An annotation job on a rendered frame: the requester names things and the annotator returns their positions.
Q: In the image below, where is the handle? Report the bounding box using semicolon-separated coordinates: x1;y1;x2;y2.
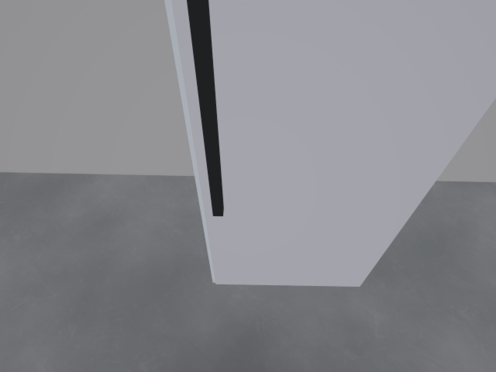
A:
187;0;224;216

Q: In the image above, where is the fridge door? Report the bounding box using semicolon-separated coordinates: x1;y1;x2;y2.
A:
171;0;496;287

